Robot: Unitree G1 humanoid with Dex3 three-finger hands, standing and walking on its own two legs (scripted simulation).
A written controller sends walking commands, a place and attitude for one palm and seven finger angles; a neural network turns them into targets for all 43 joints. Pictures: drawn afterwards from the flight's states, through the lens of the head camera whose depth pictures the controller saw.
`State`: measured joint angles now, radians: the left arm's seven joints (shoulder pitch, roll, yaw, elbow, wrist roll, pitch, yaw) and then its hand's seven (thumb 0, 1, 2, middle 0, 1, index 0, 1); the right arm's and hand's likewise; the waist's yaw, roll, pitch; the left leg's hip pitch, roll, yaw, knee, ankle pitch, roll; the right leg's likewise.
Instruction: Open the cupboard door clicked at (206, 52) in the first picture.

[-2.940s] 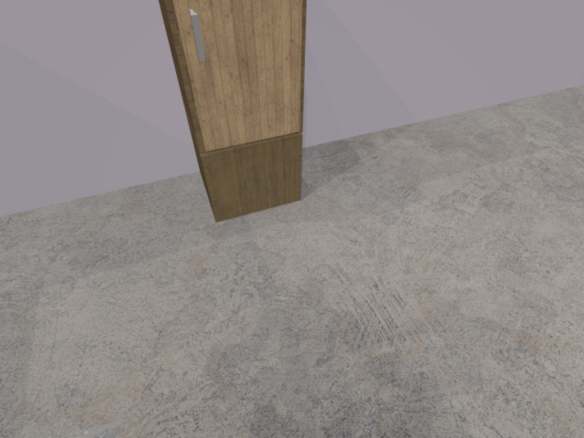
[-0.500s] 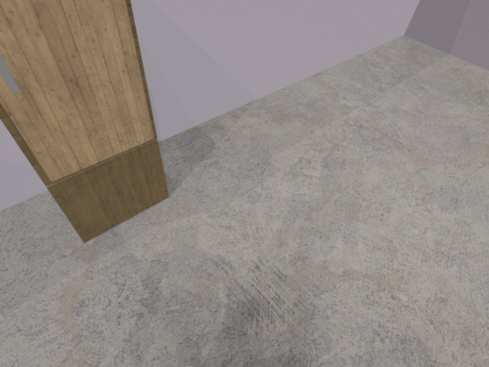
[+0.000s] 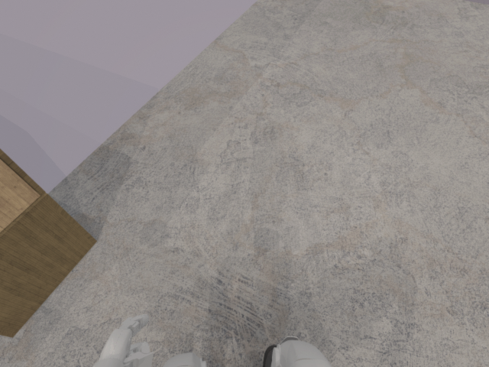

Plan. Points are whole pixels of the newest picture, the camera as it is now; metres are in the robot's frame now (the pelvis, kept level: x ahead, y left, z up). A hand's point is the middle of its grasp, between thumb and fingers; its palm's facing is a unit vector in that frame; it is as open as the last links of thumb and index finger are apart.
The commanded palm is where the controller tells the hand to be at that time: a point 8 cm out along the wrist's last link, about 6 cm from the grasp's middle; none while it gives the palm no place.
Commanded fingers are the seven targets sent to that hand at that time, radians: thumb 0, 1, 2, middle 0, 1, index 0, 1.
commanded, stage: turn to face it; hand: left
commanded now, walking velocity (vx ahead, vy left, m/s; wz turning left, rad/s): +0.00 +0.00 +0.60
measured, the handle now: out of the picture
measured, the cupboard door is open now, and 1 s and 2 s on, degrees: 0 0 0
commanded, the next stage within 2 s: take the last steps up to it in 1.80 s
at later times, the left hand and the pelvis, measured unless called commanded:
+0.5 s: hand out of the picture +0.06 +0.25 -0.15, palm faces +0.26 -0.94 -0.22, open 7.4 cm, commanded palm none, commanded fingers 0.00 0.90 0.90 -0.20 -0.30 -0.20 -0.30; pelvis +0.05 +0.03 +0.03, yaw +12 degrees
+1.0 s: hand out of the picture +0.04 +0.17 -0.12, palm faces +0.49 -0.83 -0.27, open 7.4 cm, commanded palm none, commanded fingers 0.00 0.90 0.90 -0.20 -0.30 -0.20 -0.30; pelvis +0.05 -0.04 +0.03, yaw +32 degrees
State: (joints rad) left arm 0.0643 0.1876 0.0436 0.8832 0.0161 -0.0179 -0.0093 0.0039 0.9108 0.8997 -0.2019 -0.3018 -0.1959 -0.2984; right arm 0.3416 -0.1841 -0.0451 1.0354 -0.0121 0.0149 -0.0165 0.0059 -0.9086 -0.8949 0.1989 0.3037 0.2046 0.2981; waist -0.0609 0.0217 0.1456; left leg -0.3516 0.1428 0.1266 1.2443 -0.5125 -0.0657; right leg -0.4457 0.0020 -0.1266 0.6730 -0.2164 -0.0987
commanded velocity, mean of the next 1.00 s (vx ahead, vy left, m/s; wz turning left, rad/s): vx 0.00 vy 0.00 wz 0.60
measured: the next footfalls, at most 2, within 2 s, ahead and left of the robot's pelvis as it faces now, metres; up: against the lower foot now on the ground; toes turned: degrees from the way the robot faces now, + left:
left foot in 0.32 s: +0.08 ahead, +0.13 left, +0.00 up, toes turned +15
right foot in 0.78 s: +0.13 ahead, -0.12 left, +0.00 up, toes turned +20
